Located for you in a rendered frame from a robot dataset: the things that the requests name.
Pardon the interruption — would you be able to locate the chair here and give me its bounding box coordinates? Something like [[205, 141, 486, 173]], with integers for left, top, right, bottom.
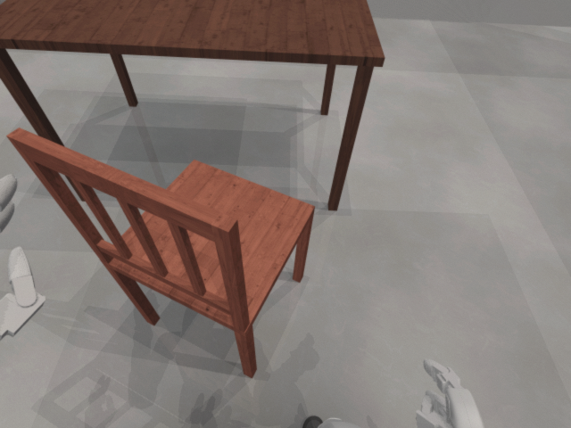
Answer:
[[7, 128, 315, 378]]

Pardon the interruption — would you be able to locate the table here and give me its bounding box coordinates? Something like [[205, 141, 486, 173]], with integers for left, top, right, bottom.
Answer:
[[0, 0, 385, 210]]

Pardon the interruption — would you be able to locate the robot left hand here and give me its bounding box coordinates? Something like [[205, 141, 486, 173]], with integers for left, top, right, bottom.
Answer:
[[0, 174, 46, 341]]

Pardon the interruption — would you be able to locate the robot right hand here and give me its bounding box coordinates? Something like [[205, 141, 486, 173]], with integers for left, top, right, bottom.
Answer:
[[416, 358, 485, 428]]

